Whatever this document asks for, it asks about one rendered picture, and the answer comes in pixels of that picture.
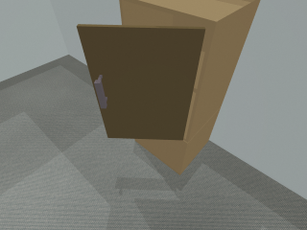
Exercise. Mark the cupboard door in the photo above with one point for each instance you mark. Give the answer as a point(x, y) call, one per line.
point(149, 74)

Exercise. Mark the handle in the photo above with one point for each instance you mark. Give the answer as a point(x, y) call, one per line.
point(100, 92)

